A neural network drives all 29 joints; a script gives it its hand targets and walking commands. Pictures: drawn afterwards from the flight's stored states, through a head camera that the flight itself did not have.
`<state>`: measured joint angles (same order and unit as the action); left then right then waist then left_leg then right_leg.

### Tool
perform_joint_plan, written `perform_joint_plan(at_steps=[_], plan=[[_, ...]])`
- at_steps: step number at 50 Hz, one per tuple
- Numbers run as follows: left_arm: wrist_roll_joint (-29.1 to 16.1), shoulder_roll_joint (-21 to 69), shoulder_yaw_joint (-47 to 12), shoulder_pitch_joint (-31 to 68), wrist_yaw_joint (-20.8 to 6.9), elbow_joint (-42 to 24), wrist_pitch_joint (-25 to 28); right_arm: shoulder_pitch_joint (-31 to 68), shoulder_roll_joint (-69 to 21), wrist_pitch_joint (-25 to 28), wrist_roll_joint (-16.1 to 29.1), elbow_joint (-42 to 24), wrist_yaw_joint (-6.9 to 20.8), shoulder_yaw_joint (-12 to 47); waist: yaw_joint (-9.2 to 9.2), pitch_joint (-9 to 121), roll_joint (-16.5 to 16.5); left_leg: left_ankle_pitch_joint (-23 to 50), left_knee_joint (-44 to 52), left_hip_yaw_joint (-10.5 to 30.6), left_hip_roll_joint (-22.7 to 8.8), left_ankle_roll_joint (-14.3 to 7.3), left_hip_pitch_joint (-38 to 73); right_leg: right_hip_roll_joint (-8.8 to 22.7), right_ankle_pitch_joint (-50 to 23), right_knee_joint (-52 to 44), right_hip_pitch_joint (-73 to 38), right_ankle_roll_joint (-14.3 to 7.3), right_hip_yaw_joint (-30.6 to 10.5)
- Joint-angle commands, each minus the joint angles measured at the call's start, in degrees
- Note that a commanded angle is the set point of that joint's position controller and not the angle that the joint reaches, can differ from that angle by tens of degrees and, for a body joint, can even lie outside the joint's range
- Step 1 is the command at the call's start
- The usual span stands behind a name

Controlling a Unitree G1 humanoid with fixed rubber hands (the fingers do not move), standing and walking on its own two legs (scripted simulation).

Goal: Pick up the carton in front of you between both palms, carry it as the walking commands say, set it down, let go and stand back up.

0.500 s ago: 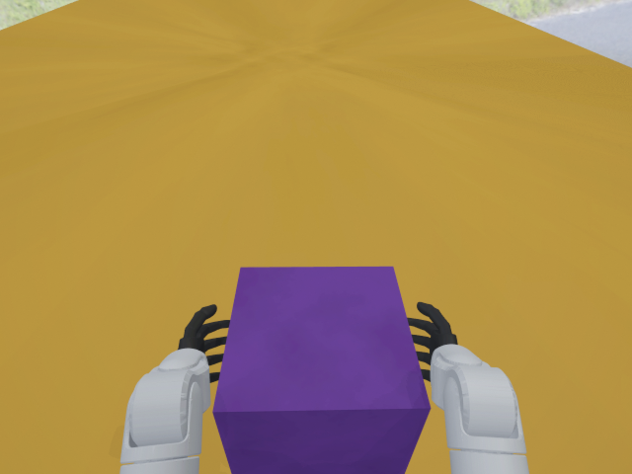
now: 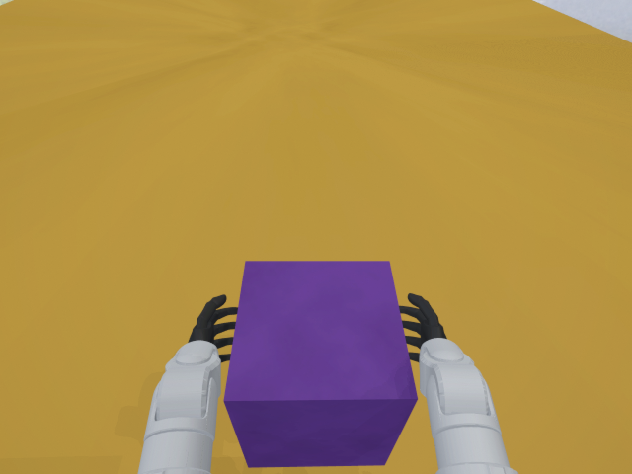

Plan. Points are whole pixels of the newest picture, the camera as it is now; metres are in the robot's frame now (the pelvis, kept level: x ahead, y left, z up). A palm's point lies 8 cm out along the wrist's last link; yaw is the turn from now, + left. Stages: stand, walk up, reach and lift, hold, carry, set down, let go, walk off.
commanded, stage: carry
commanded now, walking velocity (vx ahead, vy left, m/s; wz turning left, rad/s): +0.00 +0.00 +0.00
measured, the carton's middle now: (317, 366) +0.31 +0.00 -0.05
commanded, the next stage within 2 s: hold in 0.54 s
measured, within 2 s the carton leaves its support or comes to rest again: neither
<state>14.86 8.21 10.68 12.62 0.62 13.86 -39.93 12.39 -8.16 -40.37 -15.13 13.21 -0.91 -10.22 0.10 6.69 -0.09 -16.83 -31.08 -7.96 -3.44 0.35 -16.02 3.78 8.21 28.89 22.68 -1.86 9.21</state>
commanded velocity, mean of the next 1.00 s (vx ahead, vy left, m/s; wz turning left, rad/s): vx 0.00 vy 0.00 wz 0.00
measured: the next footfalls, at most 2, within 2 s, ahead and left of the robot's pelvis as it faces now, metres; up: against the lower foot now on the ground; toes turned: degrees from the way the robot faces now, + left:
none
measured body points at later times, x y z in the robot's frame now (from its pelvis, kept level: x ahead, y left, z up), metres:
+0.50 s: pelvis +0.01 +0.01 +0.00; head -0.01 +0.00 +0.45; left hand +0.31 +0.16 +0.03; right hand +0.31 -0.14 +0.03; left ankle -0.01 +0.12 -0.73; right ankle +0.08 -0.10 -0.73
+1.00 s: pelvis +0.00 +0.00 +0.01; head -0.03 -0.02 +0.46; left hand +0.29 +0.17 +0.04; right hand +0.31 -0.13 +0.04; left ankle -0.01 +0.12 -0.73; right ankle +0.07 -0.11 -0.73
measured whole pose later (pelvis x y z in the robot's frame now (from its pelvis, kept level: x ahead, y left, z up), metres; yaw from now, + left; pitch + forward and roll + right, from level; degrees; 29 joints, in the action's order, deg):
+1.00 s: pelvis +0.00 +0.00 +0.01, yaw +5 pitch -8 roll +0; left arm 15.5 8.5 11.9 14.0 -0.3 15.0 -39.6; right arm 13.3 -8.4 -41.9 -16.2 11.9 -0.8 -10.5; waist -0.4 -3.4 -1.8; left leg -13.7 -23.3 1.8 0.2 0.1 -1.4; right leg 0.3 7.1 21.5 6.2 -0.2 1.4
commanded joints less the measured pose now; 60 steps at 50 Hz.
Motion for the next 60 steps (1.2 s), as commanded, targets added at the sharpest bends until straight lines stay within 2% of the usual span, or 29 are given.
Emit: perform_joint_plan(at_steps=[1,5,9,27,28,29,30,31,32,33,39,49,60], plan=[[-13.51,51.41,-29.47,26.07,-12.45,-4.07,4.06,25.87,-51.35,4.21,13.29,-3.96,12.04,29.55,0.0,12.95,0.65,1.54,6.02,5.49,-4.79,-1.48,0.29,5.61,-0.32,-4.72,-9.45,0.37,-7.42],[-15.41,52.24,-32.51,24.05,-12.43,-7.29,2.09,24.18,-52.13,2.21,15.52,-7.27,12.12,32.97,0.0,13.8,0.71,3.45,5.55,5.44,-5.02,-1.41,0.91,5.83,-3.42,-3.91,-10.24,0.46,-7.11],[-15.14,50.29,-32.03,22.09,-12.06,-8.14,0.08,22.17,-50.2,0.22,15.34,-7.89,11.87,32.42,-0.03,13.53,0.45,4.92,5.35,5.34,-5.2,-1.15,0.86,5.87,-6.25,-3.02,-10.31,0.44,-6.84],[-15.61,50.3,-32.93,22.93,-12.04,-8.89,0.04,22.94,-50.25,0.28,15.67,-8.39,12.03,32.58,-0.12,12.68,0.2,6.18,5.88,5.57,-5.38,-1.43,1.15,5.81,-7.06,-2.46,-10.25,0.77,-6.54],[-14.98,51.4,-31.12,19.36,-12.91,-7.62,-0.09,18.19,-52.33,-0.33,15.57,-9.94,12.51,32.34,-0.34,5.1,-4.64,15.3,11.35,12.7,7.55,-2.73,0.6,-9.42,-13.81,-3.92,-27.87,-0.42,-12.7],[-14.33,50.85,-31.05,20.18,-12.98,-10.15,0.96,19.47,-50.72,0.34,14.94,-11.84,12.78,31.91,0.01,7.36,-4.05,17.63,11.47,13.57,7.13,-2.89,0.17,-8.33,-17.23,-4.11,-31.63,-0.17,-14.02],[-13.66,50.79,-30.53,20.88,-12.75,-8.6,1.38,21.42,-51.2,0.54,15.2,-11.08,12.76,32.24,0.31,7.66,-2.23,18.62,11.74,14.06,6.92,-2.74,2.58,-8.48,-17.67,-4.63,-31.1,0.59,-13.93],[-12.91,50.92,-28.99,19.34,-12.19,-6.79,1.81,22.18,-49.97,0.76,15.16,-11.04,12.88,32.53,1.48,6.96,-3.21,15.31,13.13,13.94,6.85,-2.9,5.44,-8.39,-15.43,-4.98,-29.7,1.07,-13.83],[-12.81,50.41,-29.45,20.47,-12.35,-6.86,2.05,22.28,-50.74,1.02,15.17,-11.16,13.0,32.69,0.55,5.7,-1.31,15.75,13.04,14.16,6.96,-2.78,6.43,-9.03,-13.58,-5.55,-28.54,1.53,-13.48],[-13.24,50.96,-29.69,21.97,-12.49,-7.12,2.37,23.02,-51.08,1.22,15.26,-10.64,12.94,32.93,0.55,5.96,-0.93,15.43,13.05,14.39,7.08,-2.4,5.52,-8.92,-12.45,-6.05,-29.8,1.24,-13.45],[-13.74,51.25,-29.4,24.25,-13.56,-5.23,2.6,22.48,-51.37,1.41,13.62,-8.0,12.64,30.79,-1.1,3.71,-0.4,10.82,14.09,14.34,6.88,-2.27,4.14,-8.86,-8.6,-7.12,-31.11,0.96,-13.27],[-12.82,52.76,-27.43,27.45,-14.65,-1.91,2.78,26.05,-53.26,1.31,13.48,-4.37,14.27,29.65,-0.49,2.27,-0.78,3.95,15.17,14.0,6.86,-2.77,1.63,-8.11,-3.24,-8.07,-32.13,1.42,-13.19],[-12.6,53.91,-26.18,29.47,-15.61,0.24,2.71,28.12,-54.52,1.15,13.41,-2.21,15.19,29.06,-0.39,2.69,0.13,2.6,14.99,13.74,7.32,-2.95,1.28,-7.32,-2.0,-8.91,-32.67,1.83,-13.46]])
